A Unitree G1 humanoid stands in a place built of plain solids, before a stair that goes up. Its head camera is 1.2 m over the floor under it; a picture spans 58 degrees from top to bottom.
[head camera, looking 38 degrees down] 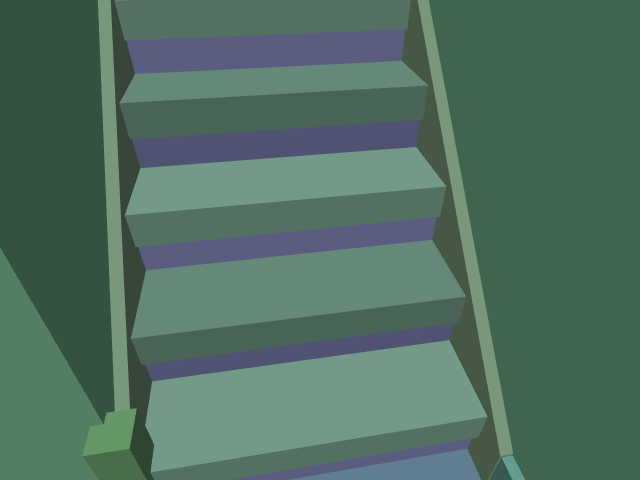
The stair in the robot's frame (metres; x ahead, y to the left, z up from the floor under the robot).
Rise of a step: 0.20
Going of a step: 0.22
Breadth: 0.83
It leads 10 degrees to the left of straight ahead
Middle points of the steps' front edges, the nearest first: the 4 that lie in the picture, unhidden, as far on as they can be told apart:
0.51 -0.02 0.20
0.72 0.03 0.40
0.94 0.07 0.59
1.16 0.10 0.79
